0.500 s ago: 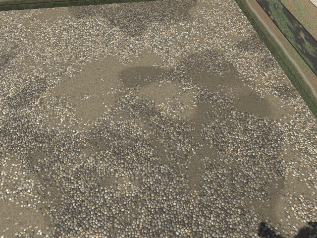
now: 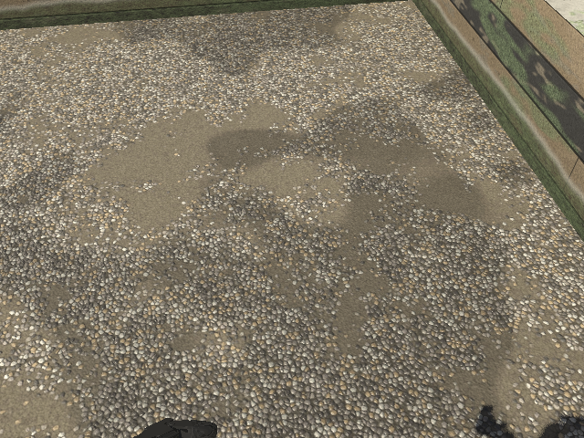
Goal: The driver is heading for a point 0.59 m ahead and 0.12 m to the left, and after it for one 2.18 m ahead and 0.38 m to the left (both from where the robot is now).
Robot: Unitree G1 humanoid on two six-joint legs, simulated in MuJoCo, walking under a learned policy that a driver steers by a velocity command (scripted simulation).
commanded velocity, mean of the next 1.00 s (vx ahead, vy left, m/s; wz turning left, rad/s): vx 0.50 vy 0.00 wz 0.00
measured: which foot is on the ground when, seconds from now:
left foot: down 0.00-1.00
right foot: down 0.00-1.00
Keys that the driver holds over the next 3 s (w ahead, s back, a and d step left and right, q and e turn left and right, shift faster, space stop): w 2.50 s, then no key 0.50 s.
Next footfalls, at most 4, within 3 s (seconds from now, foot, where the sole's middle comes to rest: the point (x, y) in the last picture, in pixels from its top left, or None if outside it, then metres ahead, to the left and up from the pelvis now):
none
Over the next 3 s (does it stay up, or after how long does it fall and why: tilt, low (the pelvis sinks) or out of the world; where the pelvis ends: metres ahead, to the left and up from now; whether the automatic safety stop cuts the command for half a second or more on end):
stays up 0.02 -0.01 0.02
